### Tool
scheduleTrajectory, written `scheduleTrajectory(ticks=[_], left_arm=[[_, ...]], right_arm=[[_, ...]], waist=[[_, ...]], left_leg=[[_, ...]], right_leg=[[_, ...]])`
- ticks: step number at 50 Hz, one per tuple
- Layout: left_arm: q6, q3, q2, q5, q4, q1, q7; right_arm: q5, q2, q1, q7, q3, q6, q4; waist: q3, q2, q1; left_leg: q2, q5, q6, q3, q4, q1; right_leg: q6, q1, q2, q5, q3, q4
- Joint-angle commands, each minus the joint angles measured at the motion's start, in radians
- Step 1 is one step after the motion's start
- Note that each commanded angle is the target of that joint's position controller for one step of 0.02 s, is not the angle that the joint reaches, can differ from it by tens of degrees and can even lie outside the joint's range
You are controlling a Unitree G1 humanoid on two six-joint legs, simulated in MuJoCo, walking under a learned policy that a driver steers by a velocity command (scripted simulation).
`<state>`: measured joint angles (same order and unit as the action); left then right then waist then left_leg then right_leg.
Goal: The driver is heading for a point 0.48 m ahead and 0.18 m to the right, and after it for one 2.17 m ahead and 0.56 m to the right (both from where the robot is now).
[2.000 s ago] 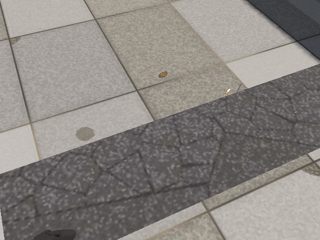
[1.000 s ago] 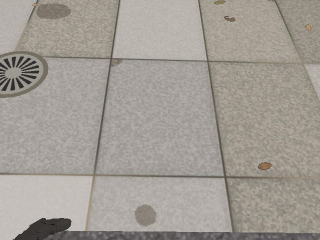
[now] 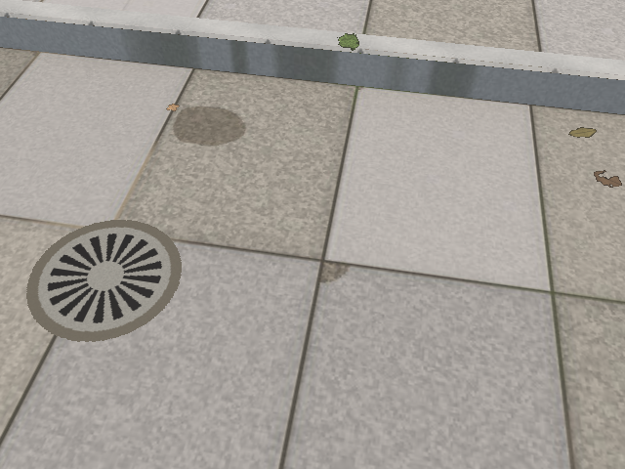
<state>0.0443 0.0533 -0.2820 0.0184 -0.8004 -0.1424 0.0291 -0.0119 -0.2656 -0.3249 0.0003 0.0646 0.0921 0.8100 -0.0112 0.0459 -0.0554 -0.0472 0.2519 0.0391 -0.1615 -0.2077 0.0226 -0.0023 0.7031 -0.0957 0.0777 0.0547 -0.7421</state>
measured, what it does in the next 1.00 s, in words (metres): walks ahead, turning right: right foot, then left foot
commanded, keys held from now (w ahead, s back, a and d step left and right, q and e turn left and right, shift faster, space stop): w+e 0.46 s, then e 0.36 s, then no key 0.18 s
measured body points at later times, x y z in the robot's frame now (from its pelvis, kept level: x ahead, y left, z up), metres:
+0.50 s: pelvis +0.29 -0.06 +0.00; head +0.32 -0.08 +0.45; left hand +0.43 +0.20 -0.10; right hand +0.43 -0.36 -0.08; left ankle +0.51 +0.07 -0.69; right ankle +0.22 -0.13 -0.74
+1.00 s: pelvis +0.43 -0.07 +0.00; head +0.46 -0.09 +0.44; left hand +0.73 +0.07 -0.09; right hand +0.39 -0.37 -0.12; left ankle +0.54 +0.01 -0.74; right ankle +0.39 -0.20 -0.72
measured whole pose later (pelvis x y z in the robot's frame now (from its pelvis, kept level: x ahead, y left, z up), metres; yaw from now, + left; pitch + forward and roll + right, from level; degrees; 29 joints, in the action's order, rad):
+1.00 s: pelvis +0.43 -0.07 +0.00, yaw -33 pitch +1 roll +1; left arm -0.06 0.06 -0.30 0.00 -0.62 -0.16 -0.01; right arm 0.00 -0.29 -0.14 0.01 0.06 0.00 0.77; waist -0.06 0.00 -0.04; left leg 0.05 0.15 0.02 -0.13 -0.43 -0.29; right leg -0.04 0.43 -0.04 -0.32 0.02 -0.74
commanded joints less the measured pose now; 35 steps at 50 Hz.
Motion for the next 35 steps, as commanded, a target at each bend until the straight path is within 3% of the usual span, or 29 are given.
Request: scheduleTrajectory(ticks=[1,3,5,6,7,8,9,10,11,12,13,14,16,18,22,26,28,30,31,32,33,34,35], left_arm=[[0.013,-0.002,-0.034,-0.001,0.106,0.125,0.019],[0.012,0.0,-0.043,-0.001,0.138,0.154,0.032],[0.009,0.012,-0.068,-0.001,0.154,0.125,0.04],[0.005,0.025,-0.091,-0.001,0.149,0.066,0.04],[0.003,0.049,-0.13,0.002,0.122,-0.063,0.036],[-0.002,0.084,-0.199,0.004,0.084,-0.231,0.02],[-0.005,0.112,-0.319,0.011,0.077,-0.289,0.002],[0.006,0.093,-0.28,0.008,0.104,-0.3,0.004],[0.014,0.074,-0.215,-0.003,0.101,-0.28,0.005],[0.019,0.066,-0.185,0.0,0.106,-0.224,0.003],[0.018,0.056,-0.154,0.003,0.12,-0.154,0.001],[0.019,0.046,-0.125,-0.007,0.138,-0.107,-0.003],[0.02,0.045,-0.122,-0.011,0.158,-0.077,-0.01],[0.022,0.051,-0.147,-0.008,0.155,-0.091,-0.022],[0.012,0.059,-0.168,0.002,0.138,-0.144,-0.042],[-0.011,0.064,-0.171,0.007,0.113,-0.207,-0.052],[-0.026,0.065,-0.163,0.005,0.119,-0.2,-0.061],[-0.032,0.059,-0.138,0.004,0.149,-0.141,-0.066],[-0.028,0.042,-0.085,-0.008,0.176,-0.139,-0.064],[-0.026,0.022,-0.011,-0.027,0.168,-0.316,-0.061],[-0.023,0.029,-0.104,0.003,0.167,-0.42,-0.055],[-0.037,0.051,-0.175,0.015,0.151,-0.336,-0.059],[-0.056,0.06,-0.198,0.012,0.172,-0.228,-0.063]], right_arm=[[0.012,-0.164,0.008,0.01,0.042,0.002,-0.035],[0.022,-0.177,-0.003,0.014,0.048,-0.015,-0.021],[0.027,-0.204,0.016,0.023,0.055,-0.032,-0.023],[0.028,-0.218,0.024,0.029,0.059,-0.042,-0.026],[0.029,-0.222,0.039,0.034,0.058,-0.052,-0.03],[0.025,-0.208,0.038,0.041,0.049,-0.049,-0.04],[-0.01,-0.083,-0.054,0.025,0.008,-0.025,-0.09],[0.004,-0.086,-0.013,0.008,-0.005,0.018,-0.097],[0.046,-0.151,0.103,-0.006,0.014,0.043,-0.127],[0.049,-0.145,0.144,-0.006,0.009,0.056,-0.142],[0.025,-0.143,0.153,0.002,0.012,0.059,-0.135],[0.01,-0.154,0.139,0.006,0.021,0.049,-0.131],[0.001,-0.139,0.108,0.006,0.023,0.024,-0.131],[-0.004,-0.113,0.128,0.009,0.015,0.008,-0.139],[-0.001,-0.071,0.285,0.003,-0.005,0.011,-0.177],[0.009,-0.105,0.362,-0.012,0.005,0.024,-0.204],[0.007,-0.132,0.33,-0.018,0.019,0.03,-0.198],[-0.003,-0.148,0.224,-0.014,0.031,0.037,-0.173],[-0.023,-0.195,0.136,-0.007,0.041,0.04,-0.17],[-0.039,-0.233,0.084,0.001,0.042,0.026,-0.176],[-0.007,-0.238,0.046,-0.008,0.052,0.005,-0.153],[-0.003,-0.16,0.105,-0.002,0.034,-0.008,-0.188],[-0.006,-0.117,0.156,0.005,0.018,-0.024,-0.196]], waist=[[-0.083,-0.074,-0.018],[-0.084,-0.084,-0.018],[-0.039,-0.118,0.016],[0.009,-0.14,0.052],[0.078,-0.134,0.127],[0.168,-0.088,0.208],[0.27,0.168,0.141],[0.417,0.131,0.159],[0.309,0.065,0.193],[0.197,0.009,0.161],[0.119,-0.047,0.115],[0.086,-0.029,0.076],[0.068,-0.005,0.039],[0.048,-0.006,0.036],[0.02,0.028,0.095],[0.021,0.053,0.123],[0.047,0.073,0.099],[0.088,0.078,0.031],[0.202,0.002,-0.001],[0.329,-0.254,0.066],[0.435,-0.387,0.079],[0.329,-0.245,0.047],[0.232,-0.171,0.03]], left_leg=[[0.307,-0.353,0.122,0.043,0.069,-0.015],[0.33,-0.453,0.109,0.028,0.013,0.066],[0.332,-0.768,0.085,-0.003,-0.101,0.104],[0.325,-0.94,0.071,-0.016,-0.204,0.109],[0.298,-1.013,0.047,-0.04,-0.381,0.068],[0.257,-0.858,0.007,-0.05,-0.635,-0.107],[0.095,-0.079,-0.066,-0.026,-1.028,-0.574],[-0.015,0.344,-0.065,0.211,-1.191,-0.75],[0.048,0.271,-0.039,0.272,-1.207,-0.845],[0.092,0.182,-0.023,0.258,-1.128,-0.845],[0.128,0.128,-0.027,0.249,-1.034,-0.793],[0.153,0.089,-0.035,0.25,-0.973,-0.715],[0.159,0.057,-0.062,0.24,-0.905,-0.643],[0.149,-0.001,-0.094,0.217,-0.808,-0.63],[0.093,-0.265,-0.117,0.205,-0.484,-0.565],[0.029,-0.324,-0.104,0.219,-0.317,-0.495],[0.018,-0.277,-0.078,0.24,-0.278,-0.458],[0.038,-0.349,-0.035,0.226,-0.196,-0.317],[0.173,-0.554,0.022,0.32,-0.236,-0.099],[0.44,-0.939,0.161,0.59,-0.308,0.208],[0.556,-0.669,0.269,0.858,-0.258,0.27],[0.481,-0.477,0.235,0.754,-0.213,0.178],[0.421,-0.399,0.191,0.6,-0.194,0.065]], right_leg=[[0.024,0.009,0.0,0.009,-0.032,0.087],[0.049,0.026,0.014,-0.085,-0.063,0.117],[0.085,-0.063,0.066,-0.196,-0.125,0.124],[0.106,-0.154,0.106,-0.249,-0.157,0.116],[0.137,-0.328,0.15,-0.238,-0.174,0.155],[0.183,-0.619,0.138,-0.186,-0.093,0.199],[0.357,-1.019,-0.13,-0.264,0.405,0.22],[0.446,-1.146,-0.241,-0.364,0.792,0.397],[0.382,-1.087,-0.212,-0.349,0.658,0.432],[0.343,-0.939,-0.172,-0.289,0.524,0.435],[0.313,-0.785,-0.131,-0.196,0.421,0.445],[0.301,-0.67,-0.102,-0.105,0.357,0.468],[0.306,-0.555,-0.068,-0.025,0.307,0.506],[0.304,-0.479,-0.045,0.037,0.246,0.519],[0.24,-0.417,0.022,-0.067,0.178,0.503],[0.197,-0.474,0.012,-0.019,0.246,0.397],[0.167,-0.536,0.0,0.013,0.31,0.303],[0.112,-0.533,0.048,0.032,0.316,0.162],[0.067,-0.447,0.109,-0.105,0.264,-0.045],[0.001,-0.2,0.235,-0.796,0.162,-0.345],[-0.022,-0.069,0.187,-0.813,0.136,-0.545],[-0.054,-0.018,0.138,-0.711,0.133,-0.622],[-0.069,0.001,0.114,-0.634,0.085,-0.616]])
Next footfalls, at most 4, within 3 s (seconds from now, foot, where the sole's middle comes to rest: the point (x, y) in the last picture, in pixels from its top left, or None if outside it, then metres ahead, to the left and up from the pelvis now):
0.16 right None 0.26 -0.13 -0.78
0.62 left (310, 432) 0.58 0.00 -0.78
1.04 right None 0.42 -0.21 -0.78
1.32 left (308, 447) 0.55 0.00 -0.78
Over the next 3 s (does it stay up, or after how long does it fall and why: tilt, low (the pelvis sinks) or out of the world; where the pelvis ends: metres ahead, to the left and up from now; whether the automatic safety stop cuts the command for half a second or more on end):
stays up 1.06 -0.04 -0.01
